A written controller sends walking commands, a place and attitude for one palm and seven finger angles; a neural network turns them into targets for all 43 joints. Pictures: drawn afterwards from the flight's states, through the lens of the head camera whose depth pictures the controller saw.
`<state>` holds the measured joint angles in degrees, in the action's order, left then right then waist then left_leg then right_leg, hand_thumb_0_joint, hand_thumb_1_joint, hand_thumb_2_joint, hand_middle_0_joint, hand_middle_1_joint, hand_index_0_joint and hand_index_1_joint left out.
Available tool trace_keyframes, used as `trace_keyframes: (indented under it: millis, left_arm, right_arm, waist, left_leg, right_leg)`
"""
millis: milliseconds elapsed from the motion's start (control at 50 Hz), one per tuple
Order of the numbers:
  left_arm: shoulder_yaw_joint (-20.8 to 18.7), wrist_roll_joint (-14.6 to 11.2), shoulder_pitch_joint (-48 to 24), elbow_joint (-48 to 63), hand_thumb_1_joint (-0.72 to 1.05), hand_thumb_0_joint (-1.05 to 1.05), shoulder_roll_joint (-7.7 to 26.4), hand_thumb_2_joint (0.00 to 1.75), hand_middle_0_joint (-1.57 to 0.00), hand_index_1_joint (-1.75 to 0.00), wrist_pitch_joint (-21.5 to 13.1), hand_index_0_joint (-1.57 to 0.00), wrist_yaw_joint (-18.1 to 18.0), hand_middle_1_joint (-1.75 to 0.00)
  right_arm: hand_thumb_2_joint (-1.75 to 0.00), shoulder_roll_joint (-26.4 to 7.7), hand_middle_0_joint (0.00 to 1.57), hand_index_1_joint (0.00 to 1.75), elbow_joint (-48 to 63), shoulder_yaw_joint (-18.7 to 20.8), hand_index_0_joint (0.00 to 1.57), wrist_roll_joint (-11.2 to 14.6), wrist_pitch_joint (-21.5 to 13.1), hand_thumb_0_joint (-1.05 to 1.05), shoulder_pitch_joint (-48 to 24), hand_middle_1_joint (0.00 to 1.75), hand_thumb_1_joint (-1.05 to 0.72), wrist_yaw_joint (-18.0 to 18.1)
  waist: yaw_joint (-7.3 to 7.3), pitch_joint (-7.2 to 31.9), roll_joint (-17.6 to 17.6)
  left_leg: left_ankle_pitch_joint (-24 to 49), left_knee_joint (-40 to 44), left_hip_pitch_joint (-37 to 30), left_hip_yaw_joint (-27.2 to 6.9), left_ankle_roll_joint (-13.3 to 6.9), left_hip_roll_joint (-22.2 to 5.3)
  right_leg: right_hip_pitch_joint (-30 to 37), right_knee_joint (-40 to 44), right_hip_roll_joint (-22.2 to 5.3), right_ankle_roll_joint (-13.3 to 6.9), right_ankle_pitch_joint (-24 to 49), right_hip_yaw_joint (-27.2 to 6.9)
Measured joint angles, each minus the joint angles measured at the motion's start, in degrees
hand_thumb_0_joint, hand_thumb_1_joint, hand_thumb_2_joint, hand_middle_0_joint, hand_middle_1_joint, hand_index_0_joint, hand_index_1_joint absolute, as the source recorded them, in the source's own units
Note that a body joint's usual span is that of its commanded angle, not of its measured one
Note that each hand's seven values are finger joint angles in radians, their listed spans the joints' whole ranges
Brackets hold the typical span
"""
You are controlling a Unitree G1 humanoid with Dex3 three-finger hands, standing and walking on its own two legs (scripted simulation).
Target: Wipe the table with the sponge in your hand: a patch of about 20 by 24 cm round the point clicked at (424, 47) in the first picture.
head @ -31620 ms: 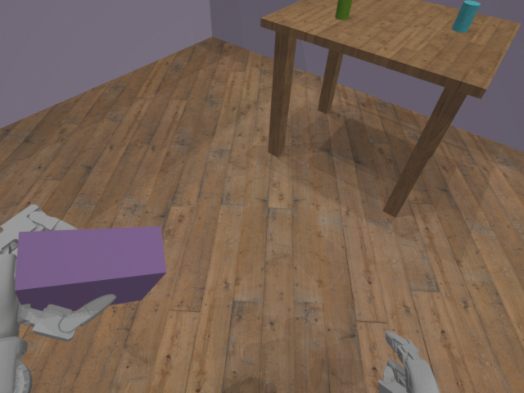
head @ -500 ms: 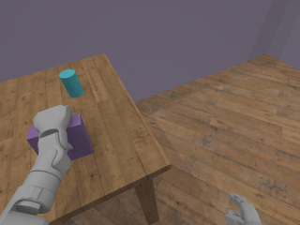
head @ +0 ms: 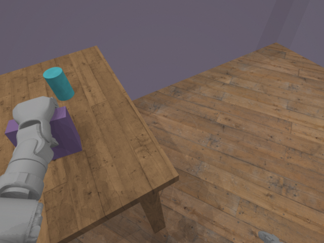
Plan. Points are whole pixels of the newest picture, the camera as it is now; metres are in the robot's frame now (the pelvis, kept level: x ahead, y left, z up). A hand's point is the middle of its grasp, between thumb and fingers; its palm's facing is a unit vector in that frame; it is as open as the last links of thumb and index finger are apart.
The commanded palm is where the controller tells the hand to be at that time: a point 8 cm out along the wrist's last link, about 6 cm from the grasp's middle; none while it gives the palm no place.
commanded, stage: slide back across to the first lane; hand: left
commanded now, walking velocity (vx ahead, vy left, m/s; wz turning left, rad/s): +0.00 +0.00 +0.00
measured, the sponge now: (51, 142) +0.37 +0.34 +0.03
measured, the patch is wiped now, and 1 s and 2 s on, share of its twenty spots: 1.00 1.00 1.00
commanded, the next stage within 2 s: wipe back along the first lane in 0.68 s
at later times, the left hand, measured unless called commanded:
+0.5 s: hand (17, 132) +0.36 +0.40 +0.08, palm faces -0.05 -0.08 -1.00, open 9.9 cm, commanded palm +0.33 +0.39 +0.13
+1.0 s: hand (7, 141) +0.33 +0.41 +0.08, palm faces +0.02 -0.06 -1.00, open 9.8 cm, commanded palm +0.29 +0.39 +0.12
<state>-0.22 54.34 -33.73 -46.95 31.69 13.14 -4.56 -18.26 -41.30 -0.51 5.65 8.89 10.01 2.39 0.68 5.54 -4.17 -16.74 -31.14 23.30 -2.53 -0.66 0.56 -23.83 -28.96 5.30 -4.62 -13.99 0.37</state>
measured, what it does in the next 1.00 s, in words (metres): shifts its weight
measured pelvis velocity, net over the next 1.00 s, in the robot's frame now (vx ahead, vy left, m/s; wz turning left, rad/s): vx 0.03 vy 0.07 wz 0.03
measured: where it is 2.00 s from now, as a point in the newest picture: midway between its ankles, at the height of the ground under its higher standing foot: outside the picture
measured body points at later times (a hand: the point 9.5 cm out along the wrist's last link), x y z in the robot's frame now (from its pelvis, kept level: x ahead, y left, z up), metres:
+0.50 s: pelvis +0.02 +0.05 +0.01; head +0.04 +0.03 +0.46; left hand +0.36 +0.40 +0.14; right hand +0.19 -0.21 -0.11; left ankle -0.02 +0.12 -0.73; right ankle +0.00 -0.07 -0.73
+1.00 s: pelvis +0.03 +0.07 +0.01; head +0.06 +0.06 +0.45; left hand +0.32 +0.41 +0.13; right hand +0.22 -0.16 -0.11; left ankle -0.02 +0.12 -0.73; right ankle +0.00 -0.07 -0.73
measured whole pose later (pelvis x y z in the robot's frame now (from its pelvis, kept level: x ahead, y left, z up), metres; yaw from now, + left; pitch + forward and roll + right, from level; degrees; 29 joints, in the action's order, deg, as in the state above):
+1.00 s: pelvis +0.03 +0.07 +0.01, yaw +2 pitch +6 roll -2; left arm -1.4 51.6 -10.7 -15.1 30.5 17.4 -5.1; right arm -16.3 -38.6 -0.7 4.2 8.9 6.3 -1.4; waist 4.0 4.1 -5.0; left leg -17.2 -27.5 16.3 -2.8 -5.4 4.9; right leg -14.8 -22.5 0.9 0.0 -14.0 0.2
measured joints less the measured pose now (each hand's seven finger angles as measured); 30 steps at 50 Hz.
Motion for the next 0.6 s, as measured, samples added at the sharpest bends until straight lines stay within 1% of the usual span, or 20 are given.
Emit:
trace_keyframes:
  millis: [80, 200, 260, 360, 440, 500, 600]
  left_arm:
    - [-0.3, 0.2, -0.8, -1.5, -0.55, 0.02, 0.4, 1.13, -0.76, -1.38, -0.9, -0.79, -0.2, -1.37]
    - [-2.4, -0.4, 3.0, 1.6, -0.55, 0.01, 0.4, 1.13, -0.75, -1.39, -2.1, -0.78, -1.1, -1.38]
    - [-2.9, -0.9, 5.5, 4.4, -0.54, 0.01, 0.2, 1.13, -0.75, -1.40, -1.7, -0.78, -1.6, -1.39]
    - [-2.7, -1.9, 8.9, 9.1, -0.54, 0.00, 0.1, 1.13, -0.74, -1.41, 0.5, -0.77, -1.5, -1.40]
    - [-2.0, -2.4, 9.6, 11.2, -0.53, 0.00, 0.5, 1.13, -0.73, -1.41, 2.4, -0.76, -0.1, -1.40]
    - [-1.2, -2.2, 9.1, 12.0, -0.53, 0.00, 0.8, 1.13, -0.73, -1.42, 3.0, -0.76, 1.4, -1.40]
    - [-0.5, -1.1, 9.5, 14.5, -0.53, 0.00, 0.9, 1.13, -0.73, -1.42, 1.6, -0.76, 3.1, -1.40]
  right_arm:
    - [-0.90, 0.0, 0.20, 0.30, 0.0, 0.3, 0.20, 0.0, 0.2, 0.01, 0.3, 0.30, -0.91, -0.3]
    - [-0.90, 0.1, 0.20, 0.30, 0.6, 0.5, 0.20, 0.0, 0.9, 0.01, 0.3, 0.30, -0.91, -0.8]
    - [-0.90, 0.2, 0.20, 0.30, 1.0, 0.6, 0.20, 0.1, 1.2, 0.01, 0.2, 0.30, -0.91, -1.0]
    - [-0.90, 0.4, 0.20, 0.30, 1.5, 0.4, 0.20, 0.2, 1.3, 0.01, -0.7, 0.30, -0.91, -1.2]
    - [-0.90, 0.5, 0.20, 0.30, 2.0, -0.1, 0.20, 0.3, 1.3, 0.01, -1.9, 0.30, -0.91, -1.1]
    - [-0.90, 0.7, 0.20, 0.30, 2.4, -0.4, 0.20, 0.2, 1.0, 0.01, -2.8, 0.30, -0.91, -1.0]
    - [-0.90, 1.3, 0.20, 0.30, 3.3, -0.5, 0.20, -0.2, 0.5, 0.01, -3.9, 0.30, -0.91, -1.1]
  waist:
    - [-0.21, 0.4, -0.1]
    - [-0.22, 0.7, -0.4]
    - [-0.17, 0.6, -0.3]
    - [0.24, -0.1, -0.1]
    - [0.86, -0.8, 0.1]
    - [1.40, -1.2, 0.3]
    - [2.10, -1.5, 0.4]
  left_leg:
    - [-0.1, 0.0, 0.4, 0.2, -0.1, 0.1]
    - [-0.5, 0.7, -1.1, 1.1, -0.6, 0.3]
    - [-0.5, 1.2, -2.4, 1.4, -1.0, 0.7]
    - [-0.5, 2.1, -4.7, 1.2, -1.9, 1.4]
    - [-0.2, 2.8, -5.8, 0.8, -2.5, 2.1]
    - [0.1, 3.1, -6.0, 0.3, -3.0, 2.7]
    - [0.2, 3.3, -5.9, -0.1, -3.6, 3.4]
  right_leg:
    - [-0.2, 0.4, -0.1, 0.4, 0.1, -0.2]
    - [1.1, 1.2, -0.3, 1.1, 0.0, -1.3]
    - [2.4, 1.7, -0.7, 1.6, -0.1, -1.5]
    - [4.9, 2.8, -1.4, 2.3, -0.1, -1.5]
    - [6.4, 3.9, -2.2, 2.9, 0.1, -1.2]
    - [7.0, 4.6, -2.7, 3.3, 0.2, -0.7]
    - [7.4, 5.4, -3.4, 3.9, 0.4, -0.3]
